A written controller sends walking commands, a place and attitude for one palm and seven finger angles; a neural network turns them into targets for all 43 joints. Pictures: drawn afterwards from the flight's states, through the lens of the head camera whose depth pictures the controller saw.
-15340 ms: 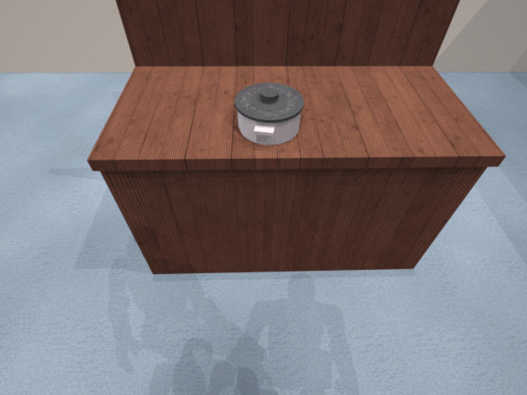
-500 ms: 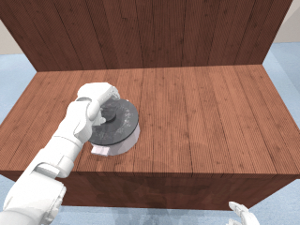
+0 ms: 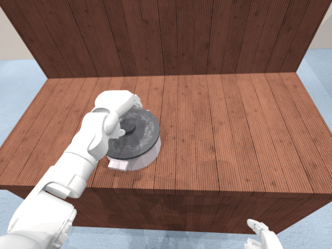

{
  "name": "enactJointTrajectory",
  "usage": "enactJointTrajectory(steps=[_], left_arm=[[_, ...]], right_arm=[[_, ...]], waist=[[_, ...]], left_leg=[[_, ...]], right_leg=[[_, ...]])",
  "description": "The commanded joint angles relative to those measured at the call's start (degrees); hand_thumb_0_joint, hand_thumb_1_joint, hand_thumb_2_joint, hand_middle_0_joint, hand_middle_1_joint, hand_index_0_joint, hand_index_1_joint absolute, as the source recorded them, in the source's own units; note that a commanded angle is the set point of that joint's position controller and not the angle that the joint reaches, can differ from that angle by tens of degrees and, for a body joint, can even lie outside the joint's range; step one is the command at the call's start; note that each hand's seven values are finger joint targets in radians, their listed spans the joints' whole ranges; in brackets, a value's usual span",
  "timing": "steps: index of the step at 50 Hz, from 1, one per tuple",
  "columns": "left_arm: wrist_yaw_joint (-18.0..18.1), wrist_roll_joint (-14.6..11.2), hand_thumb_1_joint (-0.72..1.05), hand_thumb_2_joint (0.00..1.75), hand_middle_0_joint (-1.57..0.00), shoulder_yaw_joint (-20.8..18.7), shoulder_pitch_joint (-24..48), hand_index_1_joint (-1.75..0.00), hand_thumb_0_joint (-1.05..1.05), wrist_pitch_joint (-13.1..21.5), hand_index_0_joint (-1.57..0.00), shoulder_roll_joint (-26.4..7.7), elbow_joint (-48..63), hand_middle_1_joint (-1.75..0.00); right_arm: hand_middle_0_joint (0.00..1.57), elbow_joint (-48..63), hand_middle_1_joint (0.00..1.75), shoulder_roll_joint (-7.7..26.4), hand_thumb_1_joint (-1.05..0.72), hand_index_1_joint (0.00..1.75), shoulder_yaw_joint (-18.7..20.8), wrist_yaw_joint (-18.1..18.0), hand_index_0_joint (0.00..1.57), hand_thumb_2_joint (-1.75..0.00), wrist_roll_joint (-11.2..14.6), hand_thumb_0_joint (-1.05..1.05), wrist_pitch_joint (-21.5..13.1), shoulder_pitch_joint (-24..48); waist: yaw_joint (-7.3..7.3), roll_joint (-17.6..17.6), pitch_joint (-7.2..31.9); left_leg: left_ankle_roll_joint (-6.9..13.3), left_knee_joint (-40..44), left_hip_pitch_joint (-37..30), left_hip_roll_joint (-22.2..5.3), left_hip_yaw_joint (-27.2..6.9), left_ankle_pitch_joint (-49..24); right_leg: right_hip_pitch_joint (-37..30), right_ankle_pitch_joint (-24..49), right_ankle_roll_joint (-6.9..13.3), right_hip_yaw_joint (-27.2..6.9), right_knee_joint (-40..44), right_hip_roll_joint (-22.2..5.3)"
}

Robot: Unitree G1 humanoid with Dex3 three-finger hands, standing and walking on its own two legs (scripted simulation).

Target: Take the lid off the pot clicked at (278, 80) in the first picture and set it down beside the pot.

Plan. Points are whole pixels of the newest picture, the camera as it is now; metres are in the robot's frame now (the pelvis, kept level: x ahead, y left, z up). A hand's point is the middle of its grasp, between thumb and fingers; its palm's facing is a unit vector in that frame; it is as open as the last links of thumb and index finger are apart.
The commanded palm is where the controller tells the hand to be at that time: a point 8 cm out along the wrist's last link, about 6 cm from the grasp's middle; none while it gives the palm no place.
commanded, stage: lower the open fingers around the knob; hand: left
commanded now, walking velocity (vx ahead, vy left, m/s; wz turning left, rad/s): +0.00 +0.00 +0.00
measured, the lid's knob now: (126, 126) +0.45 +0.14 +0.02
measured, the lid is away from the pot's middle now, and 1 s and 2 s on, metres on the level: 0.00 0.00 0.00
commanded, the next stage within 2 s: close the fingers and squeeze the knob in 0.84 s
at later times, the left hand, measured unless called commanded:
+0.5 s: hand (123, 129) +0.41 +0.13 +0.05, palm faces -0.35 -0.03 -0.94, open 10.3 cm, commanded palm +0.41 +0.14 +0.11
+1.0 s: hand (126, 130) +0.41 +0.13 +0.04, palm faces -0.33 -0.02 -0.94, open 10.3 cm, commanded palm +0.40 +0.13 +0.10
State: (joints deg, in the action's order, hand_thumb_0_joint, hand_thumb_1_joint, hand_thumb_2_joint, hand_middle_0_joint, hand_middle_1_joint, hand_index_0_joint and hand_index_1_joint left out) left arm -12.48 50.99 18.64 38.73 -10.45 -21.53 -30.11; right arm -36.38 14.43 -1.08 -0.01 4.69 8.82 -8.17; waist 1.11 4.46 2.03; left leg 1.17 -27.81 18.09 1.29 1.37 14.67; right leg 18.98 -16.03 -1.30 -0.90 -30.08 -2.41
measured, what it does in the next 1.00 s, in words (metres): stands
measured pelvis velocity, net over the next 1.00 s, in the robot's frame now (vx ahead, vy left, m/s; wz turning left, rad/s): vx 0.00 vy -0.01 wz -0.01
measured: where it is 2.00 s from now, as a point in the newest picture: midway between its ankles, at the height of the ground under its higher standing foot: outside the picture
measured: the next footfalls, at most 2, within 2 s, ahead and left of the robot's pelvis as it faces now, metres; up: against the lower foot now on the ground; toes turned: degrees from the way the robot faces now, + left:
none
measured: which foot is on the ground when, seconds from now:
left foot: down 0.00-1.00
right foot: down 0.00-1.00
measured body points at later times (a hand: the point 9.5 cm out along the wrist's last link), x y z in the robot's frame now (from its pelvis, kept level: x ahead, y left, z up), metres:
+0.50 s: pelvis +0.00 +0.00 +0.00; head +0.04 -0.04 +0.45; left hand +0.43 +0.13 +0.10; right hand +0.13 -0.25 -0.13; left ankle -0.01 +0.11 -0.74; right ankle -0.01 -0.14 -0.74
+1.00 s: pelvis +0.00 -0.01 +0.00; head +0.04 -0.04 +0.44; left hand +0.43 +0.13 +0.09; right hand +0.13 -0.25 -0.14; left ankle -0.01 +0.11 -0.74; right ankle -0.01 -0.14 -0.74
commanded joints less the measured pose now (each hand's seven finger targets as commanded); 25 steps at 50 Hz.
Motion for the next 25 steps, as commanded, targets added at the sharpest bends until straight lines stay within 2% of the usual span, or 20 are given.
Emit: enactJointTrajectory(steps=[1, 2, 3, 6, 8, 10, 11, 13, 14, 15, 16, 17, 18, 19, 20, 21, 22, 23, 24, 25], left_arm=[[3.54, 0.69, -0.27, 1.31, -0.81, -6.34, 21.7, -0.08, 0.0, -1.34, -0.81, -9.24, 2.89, -0.08], [3.48, 0.87, -0.27, 1.31, -0.81, -4.78, 22.65, -0.08, 0.0, -1.84, -0.81, -7.54, 0.66, -0.08], [3.36, 0.79, -0.27, 1.31, -0.81, -4.95, 22.73, -0.08, 0.0, -2.06, -0.81, -7.0, -0.17, -0.08], [2.97, 0.45, -0.27, 1.31, -0.81, -5.12, 25.24, -0.08, 0.0, -2.03, -0.81, -8.23, 6.41, -0.08], [2.4, 0.66, -0.27, 1.31, -0.81, -4.31, 30.43, -0.08, 0.0, -0.85, -0.81, -8.2, 11.79, -0.08], [2.76, 1.09, -0.27, 1.31, -0.81, -5.84, 31.4, -0.08, 0.0, -0.08, -0.81, -10.53, 9.77, -0.08], [2.88, 0.81, -0.27, 1.31, -0.81, -5.36, 29.49, -0.08, 0.0, 0.07, -0.81, -9.44, 6.68, -0.08], [3.6, 0.99, -0.27, 1.31, -0.81, -9.79, 28.02, -0.08, 0.0, 1.11, -0.81, -14.01, 2.23, -0.08], [4.11, 0.96, -0.27, 1.31, -0.81, -9.03, 27.84, -0.08, 0.0, 1.37, -0.81, -13.14, 1.84, -0.08], [4.58, 1.12, -0.27, 1.31, -0.81, -9.97, 26.45, -0.08, 0.0, 1.55, -0.81, -13.52, 1.01, -0.08], [4.88, 1.31, -0.27, 1.31, -0.81, -8.36, 24.47, -0.08, 0.0, 1.57, -0.81, -11.38, -0.23, -0.08], [5.0, 1.38, -0.27, 1.31, -0.81, -6.25, 25.3, -0.08, 0.0, 1.62, -0.81, -8.69, 1.69, -0.08], [5.02, 1.27, -0.27, 1.31, -0.81, -6.13, 24.26, -0.08, 0.0, 1.88, -0.81, -7.86, 2.81, -0.08], [5.16, 1.26, -0.27, 1.31, -0.81, -4.5, 23.2, -0.08, 0.0, 1.53, -0.81, -6.19, 1.69, -0.08], [5.23, 1.32, -0.27, 1.31, -0.81, -4.61, 24.3, -0.08, 0.0, 1.4, -0.81, -6.29, 2.73, -0.08], [5.15, 1.2, -0.27, 1.31, -0.81, -3.69, 23.06, -0.08, 0.0, 1.06, -0.81, -5.2, 0.9, -0.08], [5.23, 1.39, -0.27, 1.31, -0.81, -4.6, 24.78, -0.08, 0.0, 1.11, -0.81, -6.63, 1.12, -0.08], [5.19, 1.27, -0.27, 1.31, -0.81, -5.88, 25.72, -0.08, 0.0, 1.5, -0.81, -8.01, 0.88, -0.08], [5.34, 0.92, -0.27, 1.31, -0.81, -5.64, 26.94, -0.08, 0.0, 1.55, -0.81, -8.23, 1.81, -0.08], [5.61, 1.46, -0.27, 1.31, -0.81, -7.51, 28.75, -0.08, 0.0, 1.85, -0.81, -10.77, 2.58, -0.08]], right_arm=[[0.2, 7.13, 0.3, 5.81, -0.9, 0.3, 1.46, -0.27, 0.2, -0.9, 0.38, 0.0, -2.23, 4.0], [0.2, 6.57, 0.3, 6.04, -0.9, 0.3, 1.27, -0.14, 0.2, -0.9, 0.64, 0.0, -1.88, 4.02], [0.2, 6.45, 0.3, 6.25, -0.9, 0.3, 1.65, 0.08, 0.2, -0.9, 0.56, 0.0, -1.86, 3.71], [0.2, 8.15, 0.3, 6.15, -0.9, 0.3, 1.99, -0.06, 0.2, -0.9, 0.17, 0.0, -1.85, 4.8], [0.2, 8.5, 0.3, 5.82, -0.9, 0.3, 2.33, -0.34, 0.2, -0.9, -0.24, 0.0, -1.99, 4.98], [0.2, 7.44, 0.3, 5.93, -0.9, 0.3, 2.21, -0.93, 0.2, -0.9, -0.24, 0.0, -2.15, 3.49], [0.2, 7.07, 0.3, 5.8, -0.9, 0.3, 2.18, -1.2, 0.2, -0.9, -0.16, 0.0, -2.19, 2.73], [0.2, 6.09, 0.3, 6.5, -0.9, 0.3, 1.88, -1.72, 0.2, -0.9, -0.08, 0.0, -2.2, 1.75], [0.2, 6.07, 0.3, 6.3, -0.9, 0.3, 1.87, -1.89, 0.2, -0.9, -0.12, 0.0, -2.14, 1.79], [0.2, 6.22, 0.3, 6.16, -0.9, 0.3, 1.76, -1.92, 0.2, -0.9, -0.11, 0.0, -2.3, 1.75], [0.2, 6.36, 0.3, 6.07, -0.9, 0.3, 1.79, -1.76, 0.2, -0.9, 0.01, 0.0, -2.32, 2.03], [0.2, 6.51, 0.3, 5.86, -0.9, 0.3, 1.87, -1.38, 0.2, -0.9, -0.03, 0.0, -2.27, 2.2], [0.2, 6.9, 0.3, 5.8, -0.9, 0.3, 2.35, -1.03, 0.2, -0.9, -0.18, 0.0, -2.41, 2.4], [0.2, 6.87, 0.3, 5.9, -0.9, 0.3, 2.43, -0.84, 0.2, -0.9, -0.2, 0.0, -2.21, 2.46], [0.2, 6.75, 0.3, 5.98, -0.9, 0.3, 2.54, -0.63, 0.2, -0.9, -0.18, 0.0, -2.11, 2.25], [0.2, 6.7, 0.3, 6.02, -0.9, 0.3, 2.71, -0.61, 0.2, -0.9, -0.05, 0.0, -1.93, 2.23], [0.2, 6.28, 0.3, 6.32, -0.9, 0.3, 2.66, -0.67, 0.2, -0.9, -0.02, 0.0, -1.7, 1.86], [0.2, 6.08, 0.3, 6.54, -0.9, 0.3, 2.78, -0.86, 0.2, -0.9, -0.14, 0.0, -1.7, 1.56], [0.2, 6.17, 0.3, 6.55, -0.9, 0.3, 2.89, -1.24, 0.2, -0.9, -0.3, 0.0, -1.66, 1.38], [0.2, 5.82, 0.3, 6.61, -0.9, 0.3, 2.87, -1.51, 0.2, -0.9, -0.26, 0.0, -1.68, 1.05]], waist=[[0.22, -7.71, 17.73], [0.42, -7.87, 16.0], [0.5, -8.61, 15.15], [0.24, -6.18, 20.28], [1.22, -5.76, 23.89], [1.42, -4.28, 23.11], [1.56, -5.11, 21.58], [0.81, -8.24, 19.99], [0.75, -6.8, 19.67], [0.02, -7.57, 20.04], [0.18, -6.21, 19.13], [0.18, -5.48, 20.34], [0.28, -5.98, 21.88], [0.69, -5.0, 20.72], [0.68, -4.8, 21.21], [1.27, -5.5, 19.49], [1.27, -5.44, 20.23], [1.43, -7.25, 20.3], [1.59, -6.32, 20.82], [1.44, -6.47, 22.22]], left_leg=[[1.47, 1.61, -8.31, -0.79, -0.4, -16.54], [1.23, 1.99, -7.56, -0.88, -0.22, -14.48], [1.37, 1.98, -7.12, -0.83, -0.03, -13.91], [1.85, 1.29, -9.76, -0.5, -0.11, -15.68], [2.38, 0.32, -11.77, -0.28, -0.2, -17.27], [2.27, 0.65, -11.84, -0.39, -0.45, -16.65], [2.2, 0.75, -10.89, -0.5, -0.34, -15.76], [2.24, 1.25, -8.46, -0.51, -0.27, -14.26], [2.18, 1.58, -8.23, -0.51, 0.25, -13.73], [2.2, 1.44, -8.0, -0.4, 0.09, -14.11], [1.96, 1.4, -7.7, -0.46, 0.39, -14.3], [1.86, 1.22, -8.53, -0.51, 0.13, -16.02], [2.05, 0.57, -9.24, -0.58, 0.2, -17.53], [1.84, 0.65, -8.91, -0.79, 0.34, -17.15], [1.95, 0.38, -9.49, -0.79, 0.19, -17.33], [1.93, 0.21, -8.82, -0.82, 0.39, -16.22], [2.0, 0.24, -8.82, -0.74, 0.53, -15.51], [2.26, 0.03, -8.25, -0.67, 0.46, -15.42], [2.35, 0.29, -8.14, -0.63, 0.72, -14.88], [2.53, -0.01, -8.65, -0.45, 0.68, -15.36]], right_leg=[[-4.96, 19.2, 2.89, 3.87, 1.9, 2.48], [-2.87, 17.08, 2.83, 4.12, 2.19, 2.56], [-2.67, 16.63, 2.94, 4.03, 2.5, 2.49], [-5.03, 18.63, 3.06, 3.35, 1.91, 2.24], [-5.62, 20.58, 3.0, 2.73, 1.92, 2.18], [-4.87, 19.71, 3.1, 2.98, 1.89, 2.51], [-4.28, 18.71, 3.04, 3.22, 1.88, 2.58], [-5.13, 18.15, 2.94, 3.0, 2.36, 2.5], [-5.43, 17.95, 2.89, 2.86, 2.3, 2.41], [-6.0, 18.55, 2.91, 2.9, 2.18, 2.32], [-5.15, 18.56, 2.98, 2.95, 2.08, 2.24], [-5.01, 19.94, 3.1, 3.08, 1.75, 2.28], [-5.38, 21.01, 3.13, 2.81, 1.77, 2.25], [-4.47, 20.33, 3.1, 3.05, 1.62, 2.39], [-4.03, 20.66, 3.14, 3.09, 1.62, 2.47], [-2.86, 19.62, 3.07, 3.13, 1.74, 2.56], [-2.84, 19.37, 2.98, 2.92, 1.88, 2.55], [-3.4, 19.6, 3.0, 2.76, 2.04, 2.54], [-4.26, 19.9, 2.93, 2.65, 1.94, 2.5], [-4.93, 21.01, 2.91, 2.33, 1.83, 2.48]])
